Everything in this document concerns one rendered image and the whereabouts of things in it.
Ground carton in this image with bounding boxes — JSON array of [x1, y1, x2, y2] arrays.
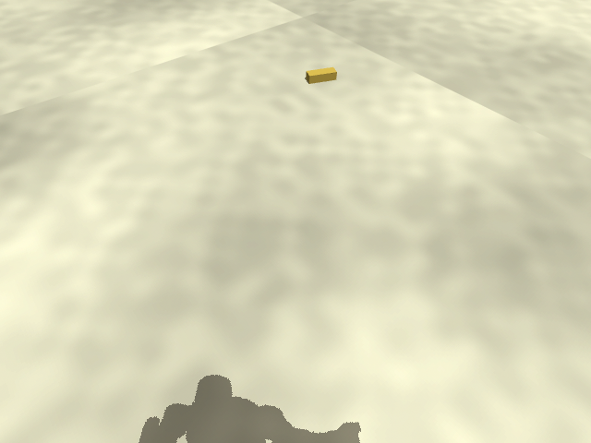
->
[[306, 67, 337, 84]]

